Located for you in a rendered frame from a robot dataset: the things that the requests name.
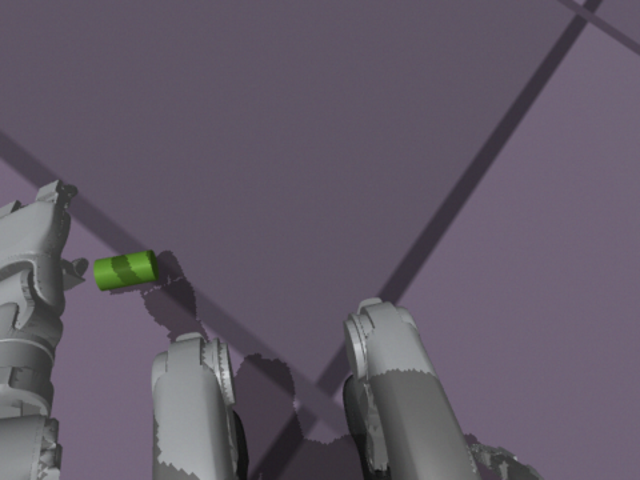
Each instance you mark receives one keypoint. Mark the left robot hand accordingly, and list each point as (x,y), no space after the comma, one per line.
(42,228)

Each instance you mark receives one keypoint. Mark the left robot arm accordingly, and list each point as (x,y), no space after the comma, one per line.
(31,303)

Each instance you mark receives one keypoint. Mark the right robot hand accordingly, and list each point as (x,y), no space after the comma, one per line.
(503,463)

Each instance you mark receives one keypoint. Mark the left robot foot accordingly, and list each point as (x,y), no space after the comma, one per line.
(243,460)

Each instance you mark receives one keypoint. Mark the right robot foot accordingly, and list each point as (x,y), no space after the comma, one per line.
(358,431)

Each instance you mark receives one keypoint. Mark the can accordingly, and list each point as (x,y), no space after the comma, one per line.
(126,270)

